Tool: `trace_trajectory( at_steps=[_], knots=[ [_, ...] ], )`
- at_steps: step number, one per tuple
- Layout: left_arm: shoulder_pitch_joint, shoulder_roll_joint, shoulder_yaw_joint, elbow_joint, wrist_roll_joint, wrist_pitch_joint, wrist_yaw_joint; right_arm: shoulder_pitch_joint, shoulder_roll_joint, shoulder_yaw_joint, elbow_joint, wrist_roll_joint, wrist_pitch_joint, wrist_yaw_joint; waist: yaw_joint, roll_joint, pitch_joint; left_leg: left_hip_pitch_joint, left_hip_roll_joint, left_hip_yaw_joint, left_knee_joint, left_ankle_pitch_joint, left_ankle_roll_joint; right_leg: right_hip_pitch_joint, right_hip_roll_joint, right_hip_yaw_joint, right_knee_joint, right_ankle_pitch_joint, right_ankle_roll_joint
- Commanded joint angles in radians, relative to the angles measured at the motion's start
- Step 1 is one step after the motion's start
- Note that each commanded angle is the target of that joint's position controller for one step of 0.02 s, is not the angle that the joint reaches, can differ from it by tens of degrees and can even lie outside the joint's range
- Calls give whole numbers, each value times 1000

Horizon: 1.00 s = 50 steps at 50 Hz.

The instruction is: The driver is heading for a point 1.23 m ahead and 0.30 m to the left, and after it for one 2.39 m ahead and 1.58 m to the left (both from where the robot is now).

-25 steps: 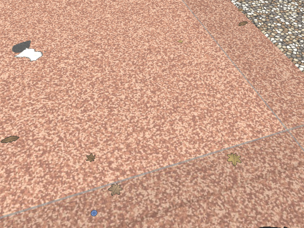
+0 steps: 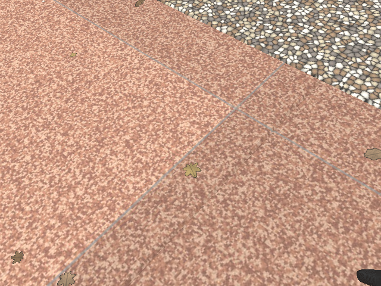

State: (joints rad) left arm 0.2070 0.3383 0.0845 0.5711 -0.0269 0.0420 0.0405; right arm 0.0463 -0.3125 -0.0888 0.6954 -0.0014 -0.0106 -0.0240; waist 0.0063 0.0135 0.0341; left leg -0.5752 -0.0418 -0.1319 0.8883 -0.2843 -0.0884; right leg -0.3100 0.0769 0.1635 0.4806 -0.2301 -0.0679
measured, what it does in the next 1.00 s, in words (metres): walks ahead, turning left: left foot, then right foot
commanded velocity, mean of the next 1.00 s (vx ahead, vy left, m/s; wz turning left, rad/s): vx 0.80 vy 0.00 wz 0.41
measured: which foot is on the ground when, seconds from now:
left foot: up 0.00-0.20, down 0.22-0.58, up 0.60-1.00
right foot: down 0.00-0.22, up 0.24-0.56, down 0.58-1.00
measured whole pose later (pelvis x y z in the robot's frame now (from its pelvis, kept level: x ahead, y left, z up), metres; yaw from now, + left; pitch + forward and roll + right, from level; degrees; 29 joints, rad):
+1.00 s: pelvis +0.62 +0.10 -0.05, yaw +28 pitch +1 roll -2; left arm 0.54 0.28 0.04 0.89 0.04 -0.07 0.02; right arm -0.06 -0.33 -0.02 0.62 -0.03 -0.02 0.09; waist 0.06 0.03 0.05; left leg -0.63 -0.05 0.15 0.73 -0.13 0.20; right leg 0.25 -0.04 -0.30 0.49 -0.39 0.06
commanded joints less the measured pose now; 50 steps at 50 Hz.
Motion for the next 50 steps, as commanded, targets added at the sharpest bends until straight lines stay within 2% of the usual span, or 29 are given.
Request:
trace_trajectory(
  at_steps=[1,6,9,10,11,12,13,14,15,17,22,25,26,28,29,30,31,32,33,35,37,40,41,42,44,46,48,49,50],
  knots=[
    [10,168,44,-72,-4,-20,0,-32,-80,-14,-59,18,-31,24,25,-188,-136,-27,-2,16,-133,29,9,149,-225,321,-184,-303,-149],
    [64,134,16,-37,8,-59,-26,-47,-81,-11,-65,22,-100,52,54,-214,-63,116,22,64,-276,-12,60,87,-239,357,-191,-372,-163],
    [32,105,-1,-42,8,-66,-35,64,-74,-15,-30,32,-125,54,-11,-190,-30,309,23,126,-416,47,107,1,-206,324,-145,-393,-135],
    [27,137,12,-28,76,-57,-54,145,-72,-1,6,-77,-82,55,-43,-138,-38,439,14,123,-403,-59,125,-102,-125,259,-81,-441,-101],
    [-43,70,-6,-59,78,-66,-55,294,-114,-12,27,-85,-75,48,-128,-12,-25,565,130,-52,-475,-203,166,-240,-58,158,144,-360,-65],
    [-95,12,-22,-124,57,-80,-60,410,-249,-41,58,-82,-68,48,-148,259,-24,692,332,-550,-694,-566,288,-505,69,-37,442,-304,-13],
    [-114,51,-21,-128,77,-89,-60,413,-230,-41,67,-55,-60,62,-130,187,35,693,405,-771,-743,-588,349,-651,12,-43,574,-288,-7],
    [-119,76,-16,-107,85,-97,-63,366,-188,-31,52,-31,-59,67,-98,86,46,682,368,-680,-705,-537,342,-658,-52,-52,627,-185,5],
    [-116,83,-17,-92,91,-105,-69,355,-167,-24,49,-26,-62,68,-87,59,23,654,315,-566,-683,-455,323,-613,-78,-63,628,-122,23],
    [-136,65,-26,-93,105,-107,-85,374,-138,-10,72,-19,-68,56,-77,102,23,571,228,-435,-719,-334,307,-517,-104,-87,557,-95,56],
    [-259,6,-64,-127,76,-102,-107,415,-137,-17,114,-17,-58,37,-99,133,52,449,144,-312,-736,-61,320,-336,-57,-177,263,-44,109],
    [-257,11,-65,-125,58,-109,-95,409,-151,-25,129,-8,-56,39,-78,157,32,358,157,-306,-711,133,298,-91,-23,-190,112,27,103],
    [-199,32,-55,-106,54,-111,-83,391,-162,-28,129,-5,-60,41,-41,150,4,321,160,-296,-661,276,277,44,-15,-187,78,40,93],
    [72,116,-13,-17,68,-117,-43,344,-185,-35,117,9,-77,51,107,39,-147,191,73,-204,-313,544,222,460,-37,-165,42,30,54],
    [274,198,17,6,85,-119,-18,309,-138,-22,89,12,-93,54,215,-61,-283,39,8,-128,-1,351,200,688,-239,20,7,-253,14],
    [321,275,27,16,110,-116,-11,354,2,14,36,36,-91,45,168,-321,-390,-148,-78,-34,287,-245,189,772,-525,506,-207,-710,-35],
    [194,211,19,11,97,-106,-9,324,-52,14,37,21,-67,37,107,-256,-269,-226,3,4,415,-135,196,597,-535,638,-252,-744,-64],
    [128,114,-4,6,90,-104,-13,261,-83,6,39,-6,-52,44,89,-133,-142,-245,56,29,424,-52,199,485,-487,474,-226,-610,-58],
    [123,74,-13,27,85,-107,-20,242,-70,9,45,-19,-45,59,73,-81,-73,-230,93,41,397,-12,192,400,-440,317,-243,-441,-58],
    [139,38,-25,70,78,-120,-22,211,-39,16,41,-34,-21,84,42,-118,13,-228,132,53,375,8,176,306,-373,122,-294,-256,-35],
    [175,15,-29,114,59,-140,-34,142,-15,27,4,-33,0,101,30,-135,57,-286,152,62,373,36,174,300,-365,6,-314,-78,-22],
    [177,6,-33,154,54,-159,-39,32,-7,43,-64,-34,5,119,-4,-110,81,-328,153,88,331,143,176,286,-347,-180,-343,197,-5],
    [151,-8,-35,167,54,-161,-38,15,-14,44,-61,-28,7,122,-13,-93,81,-299,123,129,301,175,178,271,-282,-281,-357,266,17],
    [151,29,-30,169,56,-168,-38,-29,-2,59,-105,-28,5,131,-29,-123,112,-251,152,144,187,216,187,214,-318,-311,-370,340,15],
    [172,38,-29,204,54,-168,-33,-125,-8,72,-131,-34,2,142,-15,-50,159,-140,108,258,0,265,216,192,-281,-416,-397,528,36],
    [216,100,-17,220,57,-165,-23,-113,-25,72,-121,-28,-1,139,-30,-53,94,25,9,347,-80,263,258,272,-286,-446,-303,1040,44],
    [194,186,4,211,61,-137,-11,91,-84,50,-65,-22,-3,120,-155,-112,-54,258,-59,339,-96,172,293,332,-322,-437,0,1354,50],
    [142,210,10,192,64,-120,-9,306,-131,26,-5,-22,-4,103,-257,-132,-158,488,-78,292,-108,123,323,270,-342,-411,254,1369,35],
    [116,193,8,180,72,-111,-18,492,-187,-8,64,-22,-3,78,-316,-78,-236,767,-72,206,-192,91,350,96,-304,-401,584,1044,40]
  ],
)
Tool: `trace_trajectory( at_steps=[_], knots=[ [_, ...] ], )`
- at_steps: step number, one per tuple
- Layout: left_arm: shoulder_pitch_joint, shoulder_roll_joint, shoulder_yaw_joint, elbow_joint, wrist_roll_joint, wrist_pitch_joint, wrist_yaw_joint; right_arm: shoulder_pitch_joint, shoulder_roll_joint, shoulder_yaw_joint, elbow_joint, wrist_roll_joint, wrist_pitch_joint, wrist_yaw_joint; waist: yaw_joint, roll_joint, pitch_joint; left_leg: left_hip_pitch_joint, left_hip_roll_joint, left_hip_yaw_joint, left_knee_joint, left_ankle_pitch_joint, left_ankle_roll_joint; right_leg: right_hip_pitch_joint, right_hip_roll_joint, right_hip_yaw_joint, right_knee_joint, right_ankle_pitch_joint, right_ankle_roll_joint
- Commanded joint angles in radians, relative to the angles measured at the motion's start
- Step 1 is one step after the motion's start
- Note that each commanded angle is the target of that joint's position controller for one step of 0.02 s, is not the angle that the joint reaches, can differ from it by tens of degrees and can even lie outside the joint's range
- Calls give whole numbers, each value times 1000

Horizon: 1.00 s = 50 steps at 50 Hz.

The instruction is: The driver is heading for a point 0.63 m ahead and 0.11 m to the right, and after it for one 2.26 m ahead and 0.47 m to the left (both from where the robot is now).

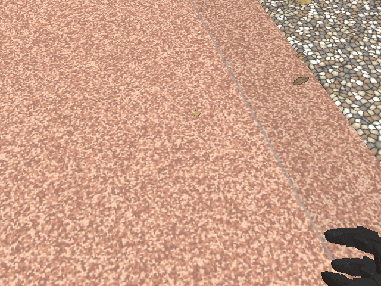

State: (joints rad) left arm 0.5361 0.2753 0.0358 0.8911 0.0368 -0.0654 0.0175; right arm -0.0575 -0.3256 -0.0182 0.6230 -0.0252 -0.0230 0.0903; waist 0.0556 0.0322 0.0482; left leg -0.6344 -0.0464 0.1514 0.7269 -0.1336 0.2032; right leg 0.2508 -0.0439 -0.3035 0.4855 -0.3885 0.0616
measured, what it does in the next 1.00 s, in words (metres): walks ahead: left foot, then right foot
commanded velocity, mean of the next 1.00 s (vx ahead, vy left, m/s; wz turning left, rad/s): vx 1.00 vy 0.00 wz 0.07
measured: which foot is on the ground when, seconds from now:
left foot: up 0.00-0.00, down 0.02-0.48, up 0.50-0.90, down 0.92-1.00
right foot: down 0.00-0.00, up 0.02-0.44, down 0.46-0.92, up 0.94-1.00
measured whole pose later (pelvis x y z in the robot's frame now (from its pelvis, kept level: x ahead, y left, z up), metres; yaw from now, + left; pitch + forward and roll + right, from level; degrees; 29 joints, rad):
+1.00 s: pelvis +1.00 +0.03 +0.02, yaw +4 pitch +1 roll +2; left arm 0.34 0.28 0.02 0.86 0.03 -0.10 0.02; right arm 0.22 -0.32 -0.03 0.80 -0.02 -0.05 0.02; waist -0.01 -0.01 0.05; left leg -0.44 -0.16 0.08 0.58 -0.17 0.17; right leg -0.19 0.05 0.01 1.35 -0.32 -0.01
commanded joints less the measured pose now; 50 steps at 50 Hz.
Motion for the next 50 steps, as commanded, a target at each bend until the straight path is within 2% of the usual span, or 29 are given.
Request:
trace_trajectory(
  at_steps=[1,2,3,4,5,8,12,15,18,20,22,23,24,25,26,28,29,31,33,35,36,39,41,43,45,46,47,48,50],
  knots=[
    [-221,144,32,-160,18,-8,-19,517,-248,-112,137,26,26,-64,-260,149,-172,921,59,-300,-85,-128,82,-763,21,80,976,50,-60],
    [-147,131,17,-282,-11,-27,-18,437,-356,-127,72,-14,39,-64,-153,242,-355,1157,286,-867,-268,-180,286,-1092,88,266,1241,-120,-27],
    [-256,179,15,-297,-1,-50,-16,472,-307,-126,59,-6,42,-76,-207,18,-350,1100,293,-954,-410,-308,264,-1140,34,388,1183,-9,-40],
    [-258,168,6,-290,-8,-59,-15,440,-249,-113,85,-2,32,-86,-148,-52,-177,914,287,-894,-474,-296,218,-1128,-14,383,1068,44,-50],
    [-263,154,-1,-276,4,-53,-12,405,-203,-99,98,-3,13,-91,-90,-125,-86,735,252,-797,-483,-205,180,-1054,-61,373,965,59,-49],
    [-167,102,-18,-210,31,12,-26,339,-93,-50,108,4,-46,-97,13,-145,-23,413,156,-540,-519,-30,117,-850,-130,356,793,37,-33],
    [-413,63,-34,-283,-9,22,-50,430,-97,-51,159,11,-92,-67,-69,-68,96,364,77,-310,-618,257,15,-897,-136,271,454,322,-67],
    [-500,33,-41,-290,-36,10,-72,496,-94,-42,191,20,-115,-68,-118,-56,82,456,85,-191,-693,502,-67,-810,-60,202,231,567,-130],
    [-494,71,-27,-265,-38,2,-76,506,-121,-41,213,9,-119,-87,-100,-15,41,676,127,-100,-662,865,-127,-781,40,167,130,596,-174],
    [-435,113,-14,-235,-30,7,-74,494,-153,-46,213,-10,-105,-115,-48,63,-37,798,167,-68,-523,1208,-167,-709,115,137,125,497,-191],
    [-144,183,17,-139,-26,20,-66,422,-182,-58,193,-42,-72,-140,104,101,-164,792,200,-42,-133,1421,-194,-463,184,132,158,351,-223],
    [93,217,41,-69,-26,23,-56,326,-207,-66,166,-43,-57,-145,240,77,-209,650,182,-26,234,1328,-198,-256,145,203,90,309,-276],
    [200,252,62,-26,-27,33,-41,256,-131,-48,144,-42,-68,-132,266,-77,-202,350,37,-31,684,448,-182,-56,56,331,138,228,-323],
    [49,325,76,-51,-1,38,-36,384,8,-10,62,2,-90,-106,34,-401,-268,-185,-101,-164,1025,-401,-250,228,-191,943,36,166,-544],
    [-28,259,77,-102,-18,41,-37,329,-51,7,39,-12,-114,-105,81,-153,-298,-257,-33,-296,969,-288,-211,174,-228,1130,-172,-29,-552],
    [-99,167,57,-90,-23,39,-32,259,-83,13,27,-29,-128,-89,-19,79,-69,-156,73,-282,726,-153,-183,-208,-169,965,-275,-68,-445],
    [-112,163,51,-85,-24,28,-27,243,-72,19,14,-48,-109,-86,-53,85,-8,-110,95,-274,673,-176,-198,-346,-118,885,-281,9,-421],
    [-147,128,31,-79,-23,-3,-25,297,-31,40,24,-57,-57,-71,-122,51,44,7,148,-214,513,-172,-216,-576,-39,706,-332,30,-378],
    [-133,158,41,-73,-25,-37,-36,179,-20,52,-22,-38,-45,-57,-88,-9,101,30,175,-146,314,-28,-219,-667,1,580,-411,167,-357],
    [-68,124,36,-55,-44,-57,-51,58,-14,53,-35,-9,-46,-51,-14,0,123,45,167,-87,109,177,-189,-607,52,452,-433,406,-266],
    [-45,143,39,-51,-47,-66,-52,20,20,63,-52,2,-51,-46,12,-53,111,86,165,-67,-3,270,-169,-580,22,443,-459,497,-245],
    [10,150,35,-13,-39,-76,-43,-34,6,51,-37,13,-58,-40,54,-42,81,78,108,-24,-149,383,-109,-312,-18,347,-485,766,-183],
    [0,181,36,-7,-24,-70,-21,-14,-21,39,-22,8,-63,-40,24,-93,26,109,37,-6,-190,317,-80,-154,-53,283,-403,1092,-152],
    [-19,218,43,-7,1,-49,9,96,-65,18,17,2,-62,-42,-56,-162,-71,217,-53,15,-175,180,-58,-55,-94,245,-195,1451,-113],
    [-129,235,48,-37,26,-20,28,503,-136,-21,153,9,-51,-59,-258,-173,-231,573,-75,-14,-175,101,-14,-151,-111,204,303,1541,-87],
    [-200,224,46,-64,26,-20,30,698,-186,-52,201,4,-40,-75,-354,-117,-289,802,20,-156,-138,-53,43,-376,-48,194,711,1193,-97],
    [-91,61,10,-126,-31,-44,0,633,-281,-86,209,-11,-27,-80,-168,353,-380,1193,325,-785,-213,-75,262,-943,156,264,1197,-63,-4],
    [-169,141,0,-162,-21,-62,2,564,-242,-97,168,3,-20,-76,-215,86,-451,1208,345,-994,-369,-162,306,-1092,120,405,1220,-16,-40],
    [-311,132,-18,-205,-4,-83,-8,511,-126,-76,205,14,-24,-85,-137,-118,-149,832,273,-780,-461,-119,199,-1057,6,417,972,88,-72]
  ],
)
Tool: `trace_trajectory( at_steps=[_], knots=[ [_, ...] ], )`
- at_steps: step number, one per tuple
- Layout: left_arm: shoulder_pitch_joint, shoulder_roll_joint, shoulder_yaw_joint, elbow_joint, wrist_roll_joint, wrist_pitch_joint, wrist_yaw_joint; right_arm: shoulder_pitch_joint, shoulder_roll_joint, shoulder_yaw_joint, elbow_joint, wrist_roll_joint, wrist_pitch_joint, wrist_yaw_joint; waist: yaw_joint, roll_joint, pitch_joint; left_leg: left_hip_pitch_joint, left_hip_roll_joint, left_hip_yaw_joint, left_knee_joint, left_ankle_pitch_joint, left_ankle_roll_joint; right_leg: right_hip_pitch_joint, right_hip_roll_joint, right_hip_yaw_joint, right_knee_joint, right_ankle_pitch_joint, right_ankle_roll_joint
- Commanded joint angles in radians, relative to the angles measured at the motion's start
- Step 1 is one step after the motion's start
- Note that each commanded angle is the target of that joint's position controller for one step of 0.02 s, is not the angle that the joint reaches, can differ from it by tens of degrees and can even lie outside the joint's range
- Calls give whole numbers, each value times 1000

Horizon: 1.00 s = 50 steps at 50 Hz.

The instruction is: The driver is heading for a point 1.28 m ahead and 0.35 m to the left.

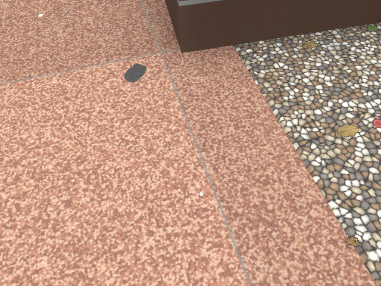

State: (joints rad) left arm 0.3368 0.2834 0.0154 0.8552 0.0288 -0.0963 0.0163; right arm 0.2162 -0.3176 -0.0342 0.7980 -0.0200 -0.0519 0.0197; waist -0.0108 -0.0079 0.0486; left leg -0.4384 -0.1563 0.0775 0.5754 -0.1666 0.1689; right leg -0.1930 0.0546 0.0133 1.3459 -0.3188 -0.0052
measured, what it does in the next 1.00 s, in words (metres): walks ahead, turning left: right foot, then left foot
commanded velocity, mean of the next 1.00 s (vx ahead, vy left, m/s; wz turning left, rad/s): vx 0.92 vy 0.00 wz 0.67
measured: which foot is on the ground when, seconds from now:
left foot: down 0.00-0.32, up 0.34-0.74, down 0.76-1.00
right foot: up 0.00-0.30, down 0.32-0.74, up 0.76-1.00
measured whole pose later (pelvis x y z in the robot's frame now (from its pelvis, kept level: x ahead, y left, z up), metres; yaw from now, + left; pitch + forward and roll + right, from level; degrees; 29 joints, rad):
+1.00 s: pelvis +0.87 +0.24 +0.02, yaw +39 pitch +0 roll +1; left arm 0.19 0.26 0.03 0.75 -0.04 -0.07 0.01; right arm 0.31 -0.25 -0.04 0.85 -0.01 -0.09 0.00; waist -0.03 -0.03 0.08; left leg -0.09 -0.13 0.10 0.36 -0.28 0.14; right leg -0.70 -0.09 0.05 1.02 -0.17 0.01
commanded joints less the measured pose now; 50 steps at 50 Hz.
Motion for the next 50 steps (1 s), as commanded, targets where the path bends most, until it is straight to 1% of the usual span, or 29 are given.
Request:
trace_trajectory(
  at_steps=[1,3,7,9,12,14,15,16,17,18,19,20,21,25,28,30,33,35,36,37,38,39,40,41,42,43,45,46,50],
  knots=[
    [-152,110,-2,-193,24,-39,-12,222,-109,-52,40,10,-2,-22,-29,-86,-74,479,323,-619,-323,-26,197,-559,-118,95,37,-7,2],
    [-123,85,-16,-205,55,9,-25,200,-94,-39,43,13,-19,-26,46,-55,-5,276,246,-532,-359,10,176,-490,-141,70,-67,-53,26],
    [-327,60,-44,-310,33,22,-48,167,-142,-59,18,17,-43,-15,26,12,90,-7,150,-434,-463,105,144,-331,-145,-20,-498,182,64],
    [-372,44,-48,-322,11,19,-50,199,-156,-71,24,31,-48,-3,-20,36,55,0,139,-418,-460,268,89,-190,-108,-40,-659,406,53],
    [-400,79,-36,-335,4,16,-36,254,-176,-84,38,34,-41,-4,-60,57,6,209,167,-446,-368,450,43,-154,-74,-26,-791,430,30],
    [-281,141,-7,-302,6,9,-16,255,-209,-93,40,23,-36,-13,-5,51,-102,317,164,-449,-136,707,-3,0,-23,-20,-833,299,9],
    [-118,174,13,-262,3,2,-3,213,-240,-99,31,18,-37,-12,95,50,-190,276,145,-438,79,705,-25,184,-39,-8,-838,243,-1],
    [96,234,42,-219,15,-2,17,164,-201,-89,11,12,-48,-10,201,37,-300,135,110,-408,345,551,-36,430,-148,75,-781,76,-22],
    [235,302,66,-193,55,-2,31,178,-20,-45,-32,25,-55,-17,195,-203,-419,-115,28,-301,695,-255,-39,667,-460,426,-835,-205,-66],
    [143,341,84,-195,42,9,18,254,-38,-28,-89,54,-46,-20,96,-425,-526,-289,33,-225,879,-319,-46,688,-586,908,-1031,-338,-162],
    [28,209,67,-220,36,16,11,150,-107,-36,-54,24,-24,-29,104,-203,-325,-364,128,-195,885,-200,-43,531,-506,749,-1061,-422,-147],
    [-14,133,50,-209,29,16,6,76,-111,-39,-58,7,-14,-17,105,-86,-191,-361,164,-172,832,-129,-52,393,-453,549,-1051,-272,-131],
    [-12,108,44,-184,36,16,3,34,-96,-39,-62,-1,-4,-3,92,-27,-121,-343,191,-163,803,-118,-61,295,-413,417,-1064,-98,-115],
    [67,38,28,-66,-7,-15,-17,-81,10,-10,-155,-14,47,37,28,-78,-20,-384,255,-137,757,-119,-64,167,-349,85,-1121,264,-57],
    [-12,68,35,-62,-7,-36,-22,-172,5,7,-236,-14,50,61,-26,-108,33,-345,266,-99,580,47,-64,69,-321,-106,-1192,426,-42],
    [-21,93,39,-54,-4,-39,-17,-218,-9,12,-245,-9,52,76,-27,-47,59,-247,229,-12,397,149,-48,45,-259,-237,-1236,503,-26],
    [50,171,56,-36,-7,-33,-10,-243,-26,12,-244,-15,43,79,-37,-49,55,-79,138,109,222,161,3,135,-270,-306,-1141,1041,-17],
    [58,236,68,-42,-2,-4,4,-65,-73,-8,-185,-19,33,63,-140,-92,-59,155,66,92,193,76,37,168,-310,-289,-886,1303,-29],
    [20,258,73,-59,1,11,8,145,-109,-30,-116,-21,31,49,-234,-107,-152,380,48,45,169,43,65,111,-326,-265,-653,1321,-43],
    [4,250,72,-67,8,20,4,311,-154,-60,-45,-20,34,26,-291,-60,-215,627,54,-28,89,5,85,-39,-286,-262,-344,1066,-36],
    [21,132,52,-85,18,21,-8,240,-235,-90,-36,2,45,0,-181,222,-176,731,209,-265,39,-27,80,-302,-90,-255,88,-64,-7],
    [155,114,31,-187,-26,11,-11,162,-320,-95,-108,-25,52,-6,-67,285,-421,952,486,-816,-149,-76,265,-563,-54,-44,331,-180,3],
    [19,168,35,-180,-26,-2,-4,175,-244,-91,-120,-21,51,-21,-129,69,-353,849,478,-825,-266,-78,238,-620,-89,16,321,-61,1],
    [19,145,28,-167,-37,-2,-1,132,-195,-75,-87,-16,35,-34,-62,9,-152,636,476,-679,-273,127,208,-608,-131,2,247,-24,1],
    [8,118,20,-147,-22,7,-1,98,-139,-55,-70,-14,9,-33,-14,-76,-72,450,450,-561,-256,378,184,-520,-163,21,153,-29,3],
    [51,95,16,-115,-14,28,-5,62,-105,-41,-72,-16,-14,-34,31,-111,-44,314,433,-439,-254,552,158,-412,-167,50,90,-47,4],
    [108,75,22,-75,-8,68,-21,60,-61,-23,-37,-1,-43,-20,79,-71,-16,163,392,-268,-303,675,90,-275,-170,65,-83,-54,6],
    [57,106,52,-79,-104,44,1,-45,-15,-22,-63,18,-66,-5,73,-28,-32,208,386,-249,-310,621,76,-347,-187,120,-93,-40,14],
    [-125,34,34,-144,-58,-2,-21,-79,-52,-28,-49,13,-66,-51,36,19,-16,168,223,27,-329,673,-62,-318,-120,-40,-521,368,14]
  ],
)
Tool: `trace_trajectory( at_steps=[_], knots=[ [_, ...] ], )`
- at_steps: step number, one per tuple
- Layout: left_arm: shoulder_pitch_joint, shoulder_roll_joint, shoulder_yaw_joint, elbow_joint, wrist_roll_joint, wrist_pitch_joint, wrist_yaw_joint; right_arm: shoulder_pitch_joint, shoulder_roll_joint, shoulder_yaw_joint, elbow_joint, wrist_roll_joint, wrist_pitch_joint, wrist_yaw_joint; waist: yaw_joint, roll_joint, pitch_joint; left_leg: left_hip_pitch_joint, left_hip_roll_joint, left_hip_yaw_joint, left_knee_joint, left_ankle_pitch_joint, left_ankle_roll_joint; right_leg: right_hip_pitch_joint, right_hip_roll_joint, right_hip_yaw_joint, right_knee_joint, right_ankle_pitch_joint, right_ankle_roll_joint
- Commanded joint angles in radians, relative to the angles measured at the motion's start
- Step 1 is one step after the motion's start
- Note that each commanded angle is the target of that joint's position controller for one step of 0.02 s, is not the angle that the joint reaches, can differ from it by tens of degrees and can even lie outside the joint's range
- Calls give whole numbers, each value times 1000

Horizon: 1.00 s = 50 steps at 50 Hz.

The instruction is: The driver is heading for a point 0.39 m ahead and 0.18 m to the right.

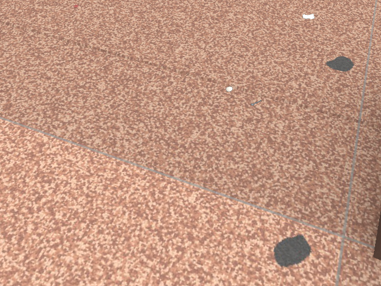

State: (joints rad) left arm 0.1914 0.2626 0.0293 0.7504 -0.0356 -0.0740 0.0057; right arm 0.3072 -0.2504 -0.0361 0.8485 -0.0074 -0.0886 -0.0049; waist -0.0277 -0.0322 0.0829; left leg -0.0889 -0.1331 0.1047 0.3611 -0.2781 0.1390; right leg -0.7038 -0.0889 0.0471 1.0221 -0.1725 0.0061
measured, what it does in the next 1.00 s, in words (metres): walks ahead, turning right: right foot, then left foot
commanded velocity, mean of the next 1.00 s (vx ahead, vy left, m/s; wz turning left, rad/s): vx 0.10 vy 0.00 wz -0.47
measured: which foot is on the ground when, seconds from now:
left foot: down 0.00-0.16, up 0.18-0.62, down 0.64-1.00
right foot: up 0.00-0.14, down 0.16-0.64, up 0.66-0.96, down 0.98-1.00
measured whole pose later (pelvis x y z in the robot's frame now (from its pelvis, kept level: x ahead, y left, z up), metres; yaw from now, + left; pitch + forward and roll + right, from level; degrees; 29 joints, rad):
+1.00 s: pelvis +0.30 +0.02 +0.00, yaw -30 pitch +0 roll +0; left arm 0.20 0.26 0.05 0.69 -0.01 0.04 0.02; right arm 0.17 -0.21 -0.02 0.73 0.00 0.01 -0.03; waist -0.01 -0.02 0.03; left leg -0.31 -0.03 -0.06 0.53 -0.23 0.01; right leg -0.19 0.00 0.07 0.49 -0.30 0.04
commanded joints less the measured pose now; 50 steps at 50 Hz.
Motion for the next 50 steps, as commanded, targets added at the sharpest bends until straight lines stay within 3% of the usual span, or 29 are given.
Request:
trace_trajectory(
  at_steps=[1,3,5,7,8,9,10,11,12,13,15,17,19,21,24,27,30,31,32,33,34,35,37,40,43,45,47,49,50],
  knots=[
    [-28,31,14,-52,15,-29,-25,-127,-122,-25,-92,1,-21,-43,14,45,-61,-147,180,33,-88,777,-53,204,58,-123,-301,358,9],
    [-43,29,19,-74,14,-27,-56,-57,-147,-28,-78,6,0,-69,-10,77,-111,-61,191,57,-8,829,-85,257,116,-172,-412,465,15],
    [49,81,45,-76,19,-14,-79,-81,-171,-37,-98,5,27,-87,39,135,-164,-19,226,62,134,968,-119,348,167,-198,-417,375,-8],
    [286,180,91,-37,26,9,-76,-181,-185,-47,-149,8,47,-92,178,151,-239,-94,252,39,419,1023,-145,572,179,-149,-409,256,-77],
    [416,211,104,-7,24,16,-58,-250,-167,-42,-166,16,49,-77,277,18,-228,-200,162,49,781,610,-173,692,119,-62,-537,391,-133],
    [343,234,92,-25,47,16,-35,-177,-16,-13,-188,-33,44,-36,139,-330,-174,-545,-36,-1,1197,-405,-223,835,-25,229,-447,937,-247],
    [197,292,85,-120,102,1,-27,73,-35,2,-200,-10,26,-5,20,-259,-469,-628,-47,-281,1383,-394,-236,965,-256,724,-580,787,-456],
    [74,262,96,-203,91,15,-25,17,-160,-16,-206,15,24,8,43,-84,-467,-623,9,-319,1322,-273,-189,871,-243,752,-682,334,-451],
    [13,201,80,-216,52,26,-20,-100,-185,-30,-228,13,33,4,23,75,-262,-662,43,-290,1200,-202,-171,672,-170,654,-732,89,-392],
    [-9,170,68,-224,25,33,-14,-135,-173,-31,-233,-5,50,-9,3,156,-219,-634,79,-278,1110,-159,-167,559,-127,603,-759,-39,-344],
    [-28,179,75,-234,26,47,-5,-148,-149,-32,-242,-13,73,-16,-18,92,-138,-537,97,-273,897,-130,-176,383,-20,491,-773,-34,-287],
    [-6,187,84,-228,30,61,10,-169,-99,-22,-235,-14,70,-25,-3,50,-153,-483,80,-240,706,-98,-203,357,41,398,-723,185,-256],
    [27,209,95,-220,24,81,30,-197,-79,-19,-235,-6,68,-34,15,6,-227,-460,61,-250,595,-51,-231,416,45,398,-682,281,-238],
    [14,212,100,-229,16,102,42,-200,-96,-25,-222,5,73,-38,23,-47,-268,-456,64,-263,536,17,-241,459,43,400,-665,187,-205],
    [11,181,92,-235,22,121,48,-242,-104,-29,-223,6,71,-37,59,-106,-248,-428,85,-255,460,57,-242,454,48,405,-656,61,-181],
    [14,158,82,-236,37,126,42,-269,-109,-30,-230,6,53,-26,84,-139,-229,-389,98,-244,371,31,-220,481,27,442,-619,116,-189],
    [-15,147,71,-241,31,124,33,-214,-115,-39,-210,4,31,-8,52,-140,-224,-252,103,-218,154,104,-176,486,26,469,-556,213,-177],
    [-8,135,66,-237,27,122,30,-191,-122,-45,-201,-1,27,-4,39,-113,-209,-162,130,-229,40,222,-151,449,57,458,-530,142,-150],
    [42,99,54,-231,38,117,24,-197,-169,-53,-214,-19,29,-6,67,26,-221,-60,283,-370,11,358,-89,373,124,381,-408,-120,-98],
    [93,114,58,-237,32,109,20,-212,-230,-66,-218,-40,45,-12,107,280,-179,-29,447,-540,3,601,68,232,283,206,-223,-449,-25],
    [42,198,81,-239,40,95,19,-157,-204,-69,-210,-39,48,-13,45,283,-191,-66,527,-662,-27,567,167,163,251,162,-4,-497,30],
    [12,231,95,-224,30,94,21,-158,-183,-64,-214,-23,50,-17,32,189,-179,-76,483,-602,-5,494,147,152,224,166,112,-435,49],
    [14,179,85,-189,31,118,32,-194,-137,-46,-222,3,61,-22,39,122,-155,-88,386,-478,17,416,71,138,215,156,209,-352,78],
    [9,99,59,-181,20,124,30,-203,-103,-27,-215,-4,78,-25,46,166,-144,-106,299,-361,1,376,46,191,198,86,129,-289,94],
    [-29,57,40,-180,22,115,25,-177,-111,-30,-201,-1,92,-28,17,231,-161,-59,273,-337,3,320,45,292,121,10,-173,-294,102],
    [-42,67,42,-172,17,109,21,-134,-141,-40,-187,-1,98,-28,-13,252,-164,-39,300,-379,6,305,67,351,108,-9,-319,-293,96],
    [-1,76,48,-139,17,103,19,-137,-142,-39,-182,8,101,-28,6,231,-158,-53,305,-396,24,296,63,431,109,-24,-502,-171,75],
    [31,84,47,-114,35,96,18,-100,-124,-33,-161,19,91,-24,22,182,-147,-128,282,-385,36,282,8,562,93,8,-671,17,27],
    [39,123,51,-123,51,95,23,-92,-112,-28,-161,6,75,-18,15,105,-170,-191,261,-349,73,240,-41,640,21,70,-632,136,-4]
  ],
)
